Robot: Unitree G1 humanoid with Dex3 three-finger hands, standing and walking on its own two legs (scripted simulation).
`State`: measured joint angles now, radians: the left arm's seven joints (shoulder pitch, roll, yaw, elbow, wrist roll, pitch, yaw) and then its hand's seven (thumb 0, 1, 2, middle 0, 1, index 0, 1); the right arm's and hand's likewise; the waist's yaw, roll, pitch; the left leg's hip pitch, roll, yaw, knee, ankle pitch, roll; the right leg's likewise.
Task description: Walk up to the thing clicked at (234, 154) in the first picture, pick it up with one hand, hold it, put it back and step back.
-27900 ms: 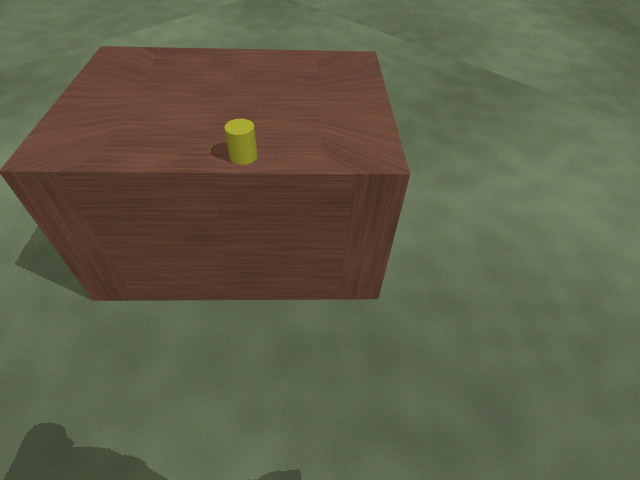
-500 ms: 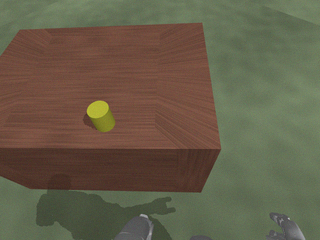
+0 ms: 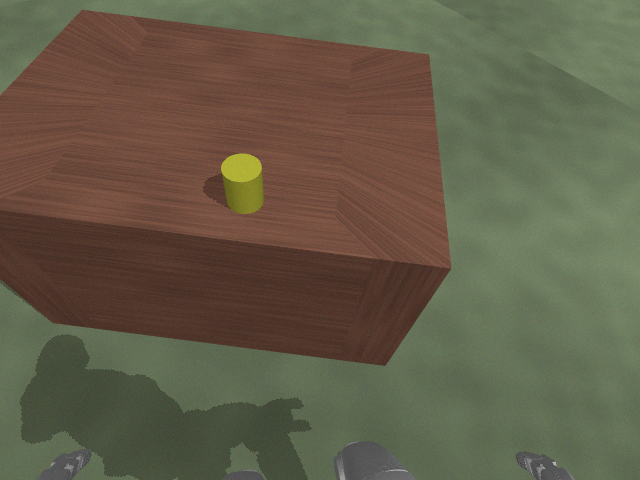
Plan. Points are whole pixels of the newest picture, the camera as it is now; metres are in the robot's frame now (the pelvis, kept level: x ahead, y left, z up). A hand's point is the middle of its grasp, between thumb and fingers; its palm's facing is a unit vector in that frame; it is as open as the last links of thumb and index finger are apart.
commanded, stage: step back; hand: left
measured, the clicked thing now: (243, 184) +0.65 +0.14 -0.12
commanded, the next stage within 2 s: none
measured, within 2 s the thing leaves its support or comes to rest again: neither
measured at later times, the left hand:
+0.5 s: hand out of the picture -0.03 +0.27 -0.12, palm faces -0.08 -0.88 -0.46, open 7.4 cm
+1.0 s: hand out of the picture -0.20 +0.30 -0.16, palm faces -0.12 -0.91 -0.40, open 7.4 cm
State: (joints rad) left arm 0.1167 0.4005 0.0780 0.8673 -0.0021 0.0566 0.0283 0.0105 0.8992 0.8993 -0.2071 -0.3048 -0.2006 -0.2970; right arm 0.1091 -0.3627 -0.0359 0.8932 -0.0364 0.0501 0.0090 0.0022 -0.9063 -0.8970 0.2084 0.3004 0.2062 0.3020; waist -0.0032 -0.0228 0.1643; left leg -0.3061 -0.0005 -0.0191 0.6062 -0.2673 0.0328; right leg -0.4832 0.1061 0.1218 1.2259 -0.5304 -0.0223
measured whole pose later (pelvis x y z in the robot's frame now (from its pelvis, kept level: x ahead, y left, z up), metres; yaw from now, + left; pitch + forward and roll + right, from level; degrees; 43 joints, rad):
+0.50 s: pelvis -0.14 +0.00 +0.00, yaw -3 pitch -1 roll +1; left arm 0.19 0.35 0.07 0.83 0.04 0.02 0.02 0.01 0.89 0.90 -0.21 -0.31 -0.20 -0.30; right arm 0.19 -0.43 -0.06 0.90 0.00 0.07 -0.01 0.00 -0.91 -0.90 0.21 0.30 0.20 0.30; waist -0.01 0.06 0.15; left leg -0.42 -0.10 -0.16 1.10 -0.48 -0.03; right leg -0.33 -0.04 0.01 0.60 -0.26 0.00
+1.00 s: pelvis -0.31 +0.04 -0.01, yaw -7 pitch -2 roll +0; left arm 0.16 0.39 0.06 0.87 0.02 0.04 0.02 0.01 0.90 0.90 -0.21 -0.30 -0.20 -0.30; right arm 0.05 -0.38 -0.04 0.80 -0.03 0.05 0.00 0.00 -0.90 -0.90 0.21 0.30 0.21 0.30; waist 0.02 -0.02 0.20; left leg -0.40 0.03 0.05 0.65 -0.22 0.02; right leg -0.25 0.02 0.04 0.73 -0.44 0.02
